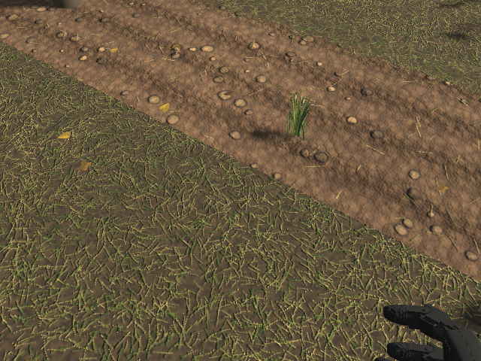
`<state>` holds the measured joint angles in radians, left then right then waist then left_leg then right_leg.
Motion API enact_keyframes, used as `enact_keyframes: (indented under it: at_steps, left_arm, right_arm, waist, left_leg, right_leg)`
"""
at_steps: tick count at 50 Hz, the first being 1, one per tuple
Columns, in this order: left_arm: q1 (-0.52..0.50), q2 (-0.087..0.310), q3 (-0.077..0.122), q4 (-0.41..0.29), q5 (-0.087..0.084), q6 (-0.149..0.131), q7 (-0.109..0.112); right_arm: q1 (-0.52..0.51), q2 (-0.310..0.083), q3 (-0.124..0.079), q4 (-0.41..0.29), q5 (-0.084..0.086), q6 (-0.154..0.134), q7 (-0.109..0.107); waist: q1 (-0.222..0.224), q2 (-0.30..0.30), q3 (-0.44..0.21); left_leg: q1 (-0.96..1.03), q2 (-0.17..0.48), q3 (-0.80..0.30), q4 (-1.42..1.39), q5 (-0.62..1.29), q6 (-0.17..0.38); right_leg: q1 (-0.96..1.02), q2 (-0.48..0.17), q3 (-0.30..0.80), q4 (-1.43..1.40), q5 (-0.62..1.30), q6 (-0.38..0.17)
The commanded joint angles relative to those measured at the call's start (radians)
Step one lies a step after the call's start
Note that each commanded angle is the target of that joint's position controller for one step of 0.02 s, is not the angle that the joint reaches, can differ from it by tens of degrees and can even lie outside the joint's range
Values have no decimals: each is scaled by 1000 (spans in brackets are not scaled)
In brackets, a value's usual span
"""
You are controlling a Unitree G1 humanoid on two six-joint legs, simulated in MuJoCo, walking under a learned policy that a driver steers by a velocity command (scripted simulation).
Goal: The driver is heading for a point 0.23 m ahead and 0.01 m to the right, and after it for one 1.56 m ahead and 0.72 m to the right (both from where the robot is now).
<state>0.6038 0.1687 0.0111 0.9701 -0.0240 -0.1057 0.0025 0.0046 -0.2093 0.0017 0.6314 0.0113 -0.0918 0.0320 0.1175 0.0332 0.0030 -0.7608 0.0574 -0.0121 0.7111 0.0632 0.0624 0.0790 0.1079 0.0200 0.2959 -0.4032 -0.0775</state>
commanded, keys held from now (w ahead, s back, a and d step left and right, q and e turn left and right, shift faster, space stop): e+shift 0.76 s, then shift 0.24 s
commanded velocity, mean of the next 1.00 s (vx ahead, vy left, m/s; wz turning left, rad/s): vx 0.23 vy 0.00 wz -0.65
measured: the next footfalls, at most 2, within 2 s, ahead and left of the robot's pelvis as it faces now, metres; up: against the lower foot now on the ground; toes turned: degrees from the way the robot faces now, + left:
left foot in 0.10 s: +0.33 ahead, +0.09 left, +0.00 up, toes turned -4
right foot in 0.64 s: +0.43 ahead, -0.22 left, -0.15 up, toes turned -32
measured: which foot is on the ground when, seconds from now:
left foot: up 0.00-0.08, down 0.10-0.64, up 0.66-1.00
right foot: down 0.00-0.12, up 0.14-0.62, down 0.64-1.00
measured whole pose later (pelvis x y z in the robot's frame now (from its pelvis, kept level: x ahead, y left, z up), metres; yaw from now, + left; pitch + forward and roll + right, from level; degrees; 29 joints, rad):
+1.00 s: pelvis +0.43 -0.10 -0.15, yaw -43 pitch +2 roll +1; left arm 0.20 0.25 0.01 0.69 0.02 0.07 0.08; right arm 0.08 -0.21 -0.03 0.57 -0.02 0.04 -0.06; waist 0.00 0.04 0.02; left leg -0.74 0.00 -0.09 1.10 -0.14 -0.14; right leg -0.38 0.10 0.17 0.61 -0.24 -0.04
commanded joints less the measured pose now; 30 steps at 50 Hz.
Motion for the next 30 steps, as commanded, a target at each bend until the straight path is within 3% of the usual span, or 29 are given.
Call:
enact_keyframes:
  at_steps: [1, 2, 3, 4, 5, 6, 7, 8, 9, 10, 11, 13, 14, 15, 16, 17, 18, 19, 20, 22, 24, 26, 29, 30]
  left_arm:
    - [55, 147, 21, -13, -6, 9, 17]
    - [61, 158, 24, -1, 5, 19, 20]
    - [51, 181, 31, 3, 17, 25, 25]
    - [12, 216, 41, -6, 24, 32, 23]
    - [-146, 260, 52, -44, 32, 36, 16]
    - [-212, 209, 42, -106, 40, 26, 17]
    - [77, 30, 3, -54, 18, 33, 5]
    - [40, 143, 26, -78, -10, 35, -3]
    - [-100, 196, 52, -126, -24, 51, 6]
    - [-162, 187, 59, -148, -16, 65, 19]
    - [-160, 183, 72, -151, -3, 87, 27]
    - [-101, 121, 72, -168, -4, 129, 31]
    - [-139, 113, 74, -204, -2, 143, 35]
    - [-184, 110, 73, -241, 9, 146, 37]
    - [-159, 109, 71, -233, 24, 145, 24]
    - [-141, 132, 78, -227, 36, 145, 11]
    - [-212, 167, 99, -237, 4, 148, 4]
    - [-277, 186, 106, -274, 1, 156, -4]
    - [-327, 191, 109, -300, -10, 163, -17]
    - [-450, 198, 113, -355, -1, 164, -61]
    - [-507, 185, 113, -379, -9, 174, -103]
    - [-540, 194, 115, -386, -33, 189, -130]
    - [-513, 213, 124, -342, -36, 207, -136]
    - [-423, 223, 136, -299, -26, 198, -128]
  right_arm:
    - [-249, -44, -18, -144, 9, -40, 39]
    - [-222, -54, -29, -149, 4, -51, 47]
    - [-151, -90, -49, -140, -5, -52, 46]
    - [2, -134, -71, -106, -9, -50, 36]
    - [311, -167, -91, -25, -17, -49, 21]
    - [507, -259, -100, 28, -40, -44, -5]
    - [446, -196, -67, 23, -66, -49, 16]
    - [373, -134, -67, -11, -40, -34, 17]
    - [285, -92, -62, -23, -31, -26, 16]
    - [215, -75, -58, -5, -20, -27, 19]
    - [171, -52, -48, -6, -22, -31, 18]
    - [78, -74, -62, -9, -28, -28, 20]
    - [36, -86, -67, 0, -24, -25, 15]
    - [31, -126, -81, 17, -26, -19, 4]
    - [17, -167, -91, 17, -23, -12, -4]
    - [2, -185, -95, 18, -23, -16, -11]
    - [44, -157, -91, 33, 1, -26, -32]
    - [65, -156, -91, 43, 10, -25, -48]
    - [59, -151, -89, 50, 10, -20, -64]
    - [131, -160, -95, 64, 0, -5, -90]
    - [194, -175, -101, 66, -4, 14, -94]
    - [213, -179, -108, 53, 7, 21, -93]
    - [204, -175, -111, 33, 19, 31, -83]
    - [206, -173, -112, 43, 21, 36, -76]
  waist:
    - [-2, -58, 149]
    - [-33, -110, 107]
    - [-85, -152, 48]
    - [-174, -192, -39]
    - [-356, -226, -150]
    - [-406, -59, -304]
    - [-225, 265, -501]
    - [-242, 196, -502]
    - [-225, 120, -321]
    - [-182, 6, -173]
    - [-142, -18, -121]
    - [-64, 21, -54]
    - [-47, 23, -18]
    - [-45, 18, -27]
    - [-31, -7, -92]
    - [-30, 1, -132]
    - [-57, 15, -84]
    - [-80, 42, -61]
    - [-79, 38, -6]
    - [-133, 12, -5]
    - [-170, -10, 2]
    - [-188, -19, 46]
    - [-184, -45, 94]
    - [-137, -67, 61]
  left_leg:
    - [157, -92, 74, -229, 87, 26]
    - [270, -130, 72, -226, 104, 34]
    - [399, -169, 82, -187, 76, 37]
    - [588, -179, 61, -157, 60, 51]
    - [856, -70, -76, -124, 216, 100]
    - [1080, 130, -207, -133, 490, 142]
    - [1353, 424, -536, -72, 795, 348]
    - [1252, 403, -529, -149, 675, 353]
    - [1074, 344, -389, -193, 598, 294]
    - [874, 286, -287, -260, 576, 254]
    - [743, 260, -216, -315, 503, 234]
    - [518, 243, -107, -397, 388, 207]
    - [435, 253, -68, -427, 409, 198]
    - [411, 254, -21, -424, 483, 205]
    - [428, 237, 45, -379, 478, 208]
    - [459, 262, 69, -330, 483, 201]
    - [517, 255, 81, -347, 260, 165]
    - [562, 272, 83, -334, 179, 145]
    - [507, 222, 147, -326, 22, 117]
    - [513, 190, 224, -237, -165, 58]
    - [485, 214, 252, -140, -300, 28]
    - [468, 257, 247, -40, -386, 6]
    - [458, 318, 231, 165, -374, -39]
    - [432, 316, 251, 305, -325, -58]
  right_leg:
    - [-111, -251, 124, -135, 819, -36]
    - [-103, -257, 133, -77, 997, -26]
    - [-105, -248, 130, 9, 1163, -18]
    - [-136, -244, 142, 176, 1266, -4]
    - [-252, -255, 159, 453, 1263, 30]
    - [-378, -103, 105, 834, 760, 62]
    - [-655, 6, 200, 1247, -225, 121]
    - [-738, -57, 234, 1232, -196, 106]
    - [-777, -117, 182, 1177, -134, 109]
    - [-778, -139, 120, 1120, -104, 113]
    - [-744, -162, 104, 1081, -76, 113]
    - [-634, -199, 87, 980, -35, 106]
    - [-625, -210, 68, 903, -34, 108]
    - [-603, -201, 32, 861, 52, 115]
    - [-548, -191, 3, 846, 250, 115]
    - [-533, -194, 9, 890, 394, 110]
    - [-666, -218, 65, 850, 463, 106]
    - [-732, -231, 75, 822, 488, 100]
    - [-729, -234, 73, 689, 576, 94]
    - [-654, -208, 35, 452, 830, 96]
    - [-563, -188, 2, 322, 884, 107]
    - [-553, -194, -15, 260, 840, 115]
    - [-517, -202, -58, 147, 728, 117]
    - [-400, -180, -95, 88, 744, 97]
Over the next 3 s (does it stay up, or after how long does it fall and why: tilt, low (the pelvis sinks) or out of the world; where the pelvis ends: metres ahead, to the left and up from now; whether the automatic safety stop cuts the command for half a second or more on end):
stays up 1.36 -0.36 -0.14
